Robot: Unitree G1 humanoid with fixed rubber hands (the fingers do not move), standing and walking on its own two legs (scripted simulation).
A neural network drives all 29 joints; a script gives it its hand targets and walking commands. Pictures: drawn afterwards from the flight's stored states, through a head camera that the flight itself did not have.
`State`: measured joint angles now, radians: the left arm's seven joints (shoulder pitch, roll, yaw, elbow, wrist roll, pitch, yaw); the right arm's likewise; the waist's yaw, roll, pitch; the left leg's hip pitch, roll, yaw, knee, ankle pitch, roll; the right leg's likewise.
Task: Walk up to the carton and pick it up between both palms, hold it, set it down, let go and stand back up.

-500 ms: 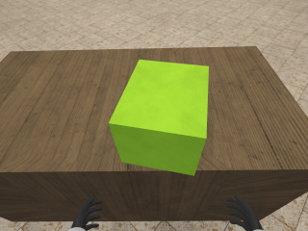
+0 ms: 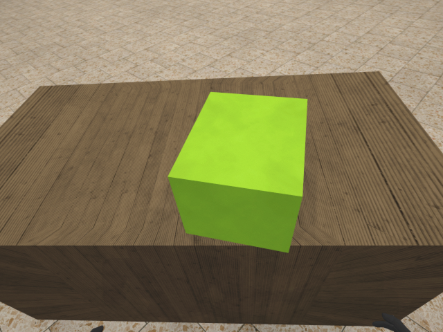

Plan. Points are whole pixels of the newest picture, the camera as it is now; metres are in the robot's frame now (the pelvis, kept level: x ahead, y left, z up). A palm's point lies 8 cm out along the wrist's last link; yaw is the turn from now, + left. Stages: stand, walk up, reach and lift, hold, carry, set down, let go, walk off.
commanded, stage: stand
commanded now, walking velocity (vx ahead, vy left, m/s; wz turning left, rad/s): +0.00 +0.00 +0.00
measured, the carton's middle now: (246, 166) +0.48 -0.02 +0.01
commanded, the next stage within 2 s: none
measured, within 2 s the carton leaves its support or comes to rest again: neither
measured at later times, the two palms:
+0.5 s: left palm out of the picture +0.01 +0.28 -0.11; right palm out of the picture +0.04 -0.29 -0.12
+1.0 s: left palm out of the picture +0.04 +0.29 -0.11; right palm out of the picture +0.02 -0.30 -0.12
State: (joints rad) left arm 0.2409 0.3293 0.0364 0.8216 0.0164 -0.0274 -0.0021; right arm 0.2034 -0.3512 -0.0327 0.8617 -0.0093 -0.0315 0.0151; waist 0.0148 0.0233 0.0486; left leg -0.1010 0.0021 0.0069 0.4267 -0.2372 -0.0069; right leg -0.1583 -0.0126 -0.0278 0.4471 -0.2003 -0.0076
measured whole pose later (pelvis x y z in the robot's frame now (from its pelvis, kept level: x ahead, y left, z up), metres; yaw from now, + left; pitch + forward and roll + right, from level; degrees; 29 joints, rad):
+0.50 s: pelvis -0.03 -0.01 +0.00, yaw +0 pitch -6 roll +1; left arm 0.24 0.31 0.02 0.97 0.01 -0.03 0.00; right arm 0.20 -0.33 -0.03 1.00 -0.01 -0.02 0.01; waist 0.02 0.01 0.08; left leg -0.13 0.00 0.00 0.40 -0.17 -0.01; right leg -0.19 -0.01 -0.03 0.42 -0.13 -0.02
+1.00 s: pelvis -0.03 +0.00 +0.00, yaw +0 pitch -3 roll +0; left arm 0.21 0.32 0.04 0.97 0.01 -0.02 0.00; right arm 0.23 -0.35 -0.05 0.99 -0.01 -0.02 0.01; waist 0.00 0.00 0.07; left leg -0.18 0.00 -0.02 0.43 -0.20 -0.01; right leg -0.23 0.00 -0.01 0.43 -0.14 -0.01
